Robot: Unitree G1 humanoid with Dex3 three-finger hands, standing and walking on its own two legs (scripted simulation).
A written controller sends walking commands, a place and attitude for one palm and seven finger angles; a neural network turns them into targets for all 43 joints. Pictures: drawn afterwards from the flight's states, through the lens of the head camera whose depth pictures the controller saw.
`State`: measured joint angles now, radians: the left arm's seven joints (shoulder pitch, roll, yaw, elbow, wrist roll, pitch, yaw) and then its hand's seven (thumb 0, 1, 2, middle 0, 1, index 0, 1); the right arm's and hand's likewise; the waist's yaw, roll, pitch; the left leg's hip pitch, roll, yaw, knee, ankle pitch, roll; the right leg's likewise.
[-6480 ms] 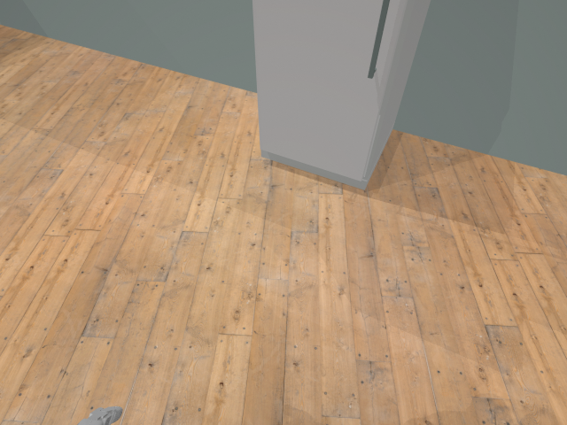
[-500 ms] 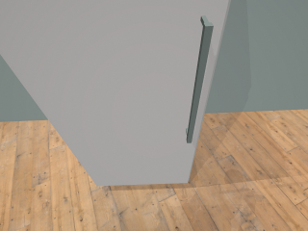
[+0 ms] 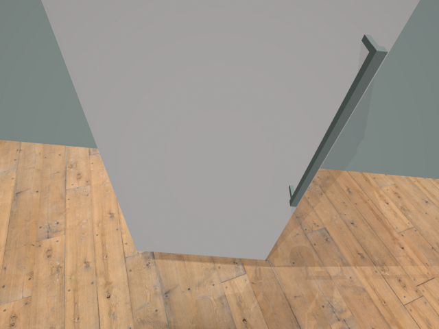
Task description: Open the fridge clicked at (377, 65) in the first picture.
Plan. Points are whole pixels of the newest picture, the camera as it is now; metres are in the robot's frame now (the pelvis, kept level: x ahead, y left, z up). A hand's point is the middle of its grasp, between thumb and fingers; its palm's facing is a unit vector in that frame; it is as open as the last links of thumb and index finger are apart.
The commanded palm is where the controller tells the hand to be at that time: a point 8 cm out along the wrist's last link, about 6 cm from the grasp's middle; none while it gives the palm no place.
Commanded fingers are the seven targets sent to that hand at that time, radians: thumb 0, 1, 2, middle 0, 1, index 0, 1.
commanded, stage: come to a stop and stand still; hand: right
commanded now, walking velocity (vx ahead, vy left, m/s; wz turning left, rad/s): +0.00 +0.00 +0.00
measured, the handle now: (321, 142) +0.48 -0.18 +0.09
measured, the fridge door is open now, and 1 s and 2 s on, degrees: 0 0 0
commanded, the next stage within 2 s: look again from close up in 1.14 s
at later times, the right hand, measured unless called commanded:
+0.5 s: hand out of the picture -0.03 -0.16 -0.16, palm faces +0.06 +0.98 -0.19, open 7.3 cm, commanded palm none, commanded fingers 0.00 -0.90 -0.90 0.20 0.30 0.20 0.30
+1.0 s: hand out of the picture -0.01 -0.19 -0.16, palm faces +0.04 +0.98 -0.22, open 7.3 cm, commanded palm none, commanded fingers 0.00 -0.90 -0.90 0.20 0.30 0.20 0.30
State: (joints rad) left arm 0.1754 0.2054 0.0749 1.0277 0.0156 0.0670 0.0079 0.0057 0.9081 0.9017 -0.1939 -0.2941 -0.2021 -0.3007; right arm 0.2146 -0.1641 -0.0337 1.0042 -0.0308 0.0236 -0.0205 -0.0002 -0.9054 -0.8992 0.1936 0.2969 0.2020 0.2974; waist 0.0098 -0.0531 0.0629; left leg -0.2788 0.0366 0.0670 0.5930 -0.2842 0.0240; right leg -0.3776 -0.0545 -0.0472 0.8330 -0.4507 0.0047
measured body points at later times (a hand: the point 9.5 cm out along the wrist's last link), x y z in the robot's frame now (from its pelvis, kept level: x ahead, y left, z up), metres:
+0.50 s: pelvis -0.02 +0.01 +0.01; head -0.02 +0.02 +0.46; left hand -0.04 +0.22 -0.15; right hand -0.03 -0.21 -0.15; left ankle +0.02 +0.11 -0.73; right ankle -0.05 -0.12 -0.73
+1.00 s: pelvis -0.02 -0.02 +0.01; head -0.03 +0.00 +0.46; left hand -0.03 +0.19 -0.16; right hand -0.01 -0.24 -0.14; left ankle +0.02 +0.10 -0.73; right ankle -0.05 -0.12 -0.73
